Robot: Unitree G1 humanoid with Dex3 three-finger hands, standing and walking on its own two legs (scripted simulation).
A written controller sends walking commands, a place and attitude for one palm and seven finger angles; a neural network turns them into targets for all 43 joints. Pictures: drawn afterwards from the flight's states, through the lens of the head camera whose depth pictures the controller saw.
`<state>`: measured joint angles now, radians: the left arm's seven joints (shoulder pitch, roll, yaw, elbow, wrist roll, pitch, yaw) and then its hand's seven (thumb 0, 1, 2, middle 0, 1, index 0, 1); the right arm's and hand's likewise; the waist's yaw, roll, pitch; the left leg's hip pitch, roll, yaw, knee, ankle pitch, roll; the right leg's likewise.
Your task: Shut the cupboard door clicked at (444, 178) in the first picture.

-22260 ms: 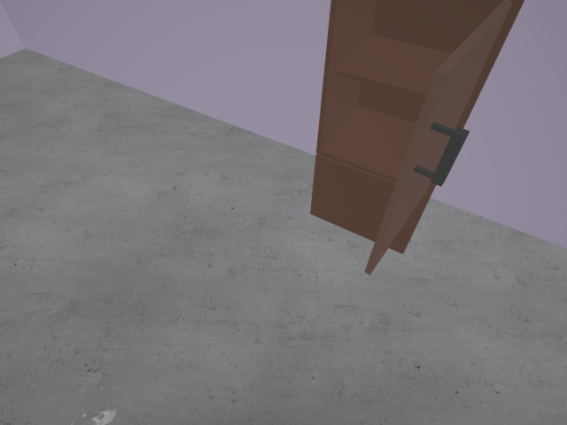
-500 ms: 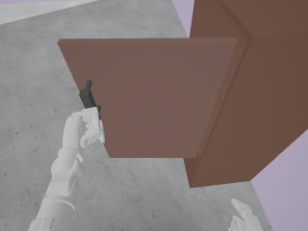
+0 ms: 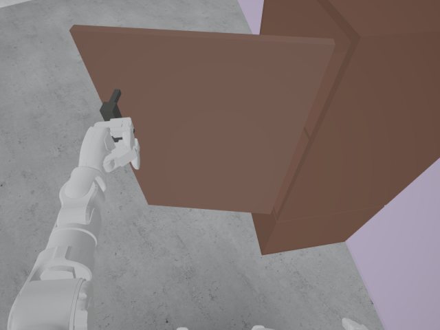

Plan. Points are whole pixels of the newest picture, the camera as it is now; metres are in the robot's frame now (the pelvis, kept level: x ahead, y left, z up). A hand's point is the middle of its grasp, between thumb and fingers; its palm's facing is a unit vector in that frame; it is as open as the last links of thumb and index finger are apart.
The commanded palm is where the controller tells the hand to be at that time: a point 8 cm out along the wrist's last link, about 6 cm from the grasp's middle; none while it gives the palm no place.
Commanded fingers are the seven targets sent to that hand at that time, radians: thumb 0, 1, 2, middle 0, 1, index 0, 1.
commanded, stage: push the door shut along its arc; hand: left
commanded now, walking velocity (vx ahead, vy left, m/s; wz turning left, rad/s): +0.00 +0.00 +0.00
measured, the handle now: (121, 122) +0.49 +0.20 +0.08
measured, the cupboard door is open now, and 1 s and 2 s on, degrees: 76 66 53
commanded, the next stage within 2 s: pull the fist back off the door in 1.28 s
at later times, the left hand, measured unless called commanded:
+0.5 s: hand (159, 125) +0.48 +0.12 +0.09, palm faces -0.25 -0.97 -0.02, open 3.1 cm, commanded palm +0.47 +0.17 +0.09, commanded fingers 0.00 0.90 0.90 -1.30 -1.50 -1.30 -1.50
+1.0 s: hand (172, 111) +0.52 +0.10 +0.09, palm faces -0.36 -0.93 +0.00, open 3.1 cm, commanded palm +0.52 +0.14 +0.09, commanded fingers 0.00 0.90 0.90 -1.30 -1.50 -1.30 -1.50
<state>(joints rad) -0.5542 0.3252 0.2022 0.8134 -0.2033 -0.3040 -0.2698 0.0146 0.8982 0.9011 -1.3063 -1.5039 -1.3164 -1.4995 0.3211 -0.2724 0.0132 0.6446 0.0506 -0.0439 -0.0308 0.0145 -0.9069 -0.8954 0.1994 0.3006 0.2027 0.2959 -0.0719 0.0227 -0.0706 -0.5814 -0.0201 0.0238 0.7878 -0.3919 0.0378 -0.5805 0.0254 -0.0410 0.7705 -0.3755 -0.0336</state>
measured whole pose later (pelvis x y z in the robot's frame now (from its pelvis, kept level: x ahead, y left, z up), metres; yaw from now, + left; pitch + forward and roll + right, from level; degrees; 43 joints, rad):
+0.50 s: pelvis -0.01 +0.01 -0.01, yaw -1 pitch +15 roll -1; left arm -0.89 0.38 0.23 1.14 -0.14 -0.34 -0.33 0.01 0.90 0.90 -1.30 -1.50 -1.30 -1.50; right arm 0.37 -0.27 0.03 0.65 0.02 -0.03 -0.01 0.01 -0.91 -0.90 0.20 0.30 0.20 0.30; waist -0.15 0.03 -0.08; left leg -0.72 -0.02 0.04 0.86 -0.41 0.06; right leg -0.72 0.02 -0.03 0.84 -0.38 -0.02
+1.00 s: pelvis +0.00 +0.00 -0.02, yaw -1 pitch +19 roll -2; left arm -1.07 0.47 0.24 1.23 -0.12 -0.27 -0.44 0.02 0.90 0.93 -1.30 -1.50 -1.30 -1.50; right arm 0.39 -0.29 0.03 0.66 0.01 -0.01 -0.02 0.01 -0.91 -0.90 0.20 0.30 0.20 0.30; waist -0.20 0.03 -0.07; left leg -0.83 0.00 0.02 0.92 -0.43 0.04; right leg -0.82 0.04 -0.05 0.87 -0.39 -0.03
